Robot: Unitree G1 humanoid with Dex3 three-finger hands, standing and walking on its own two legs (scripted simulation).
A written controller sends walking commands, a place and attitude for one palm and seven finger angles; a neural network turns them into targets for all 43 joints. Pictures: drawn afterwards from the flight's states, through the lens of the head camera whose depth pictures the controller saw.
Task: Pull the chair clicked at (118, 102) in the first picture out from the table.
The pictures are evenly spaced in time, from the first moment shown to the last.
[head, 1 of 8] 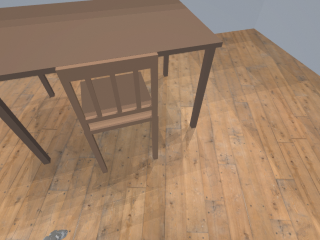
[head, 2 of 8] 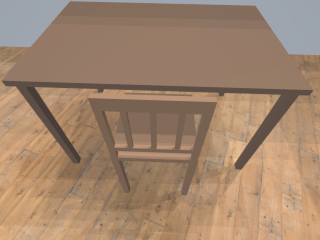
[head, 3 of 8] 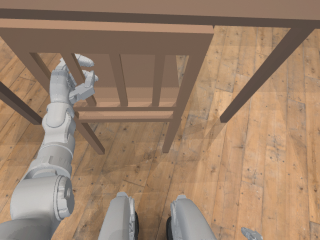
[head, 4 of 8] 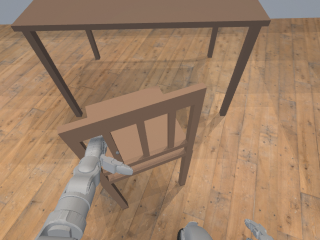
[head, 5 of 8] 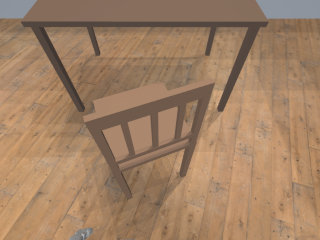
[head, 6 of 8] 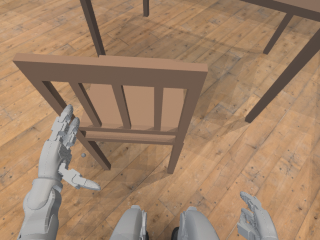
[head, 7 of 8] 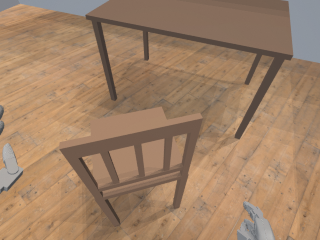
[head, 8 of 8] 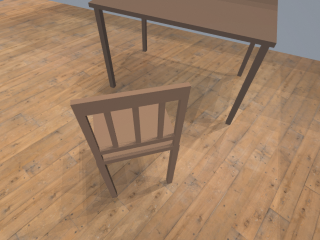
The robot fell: no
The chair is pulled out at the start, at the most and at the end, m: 0.00 0.64 0.63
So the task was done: yes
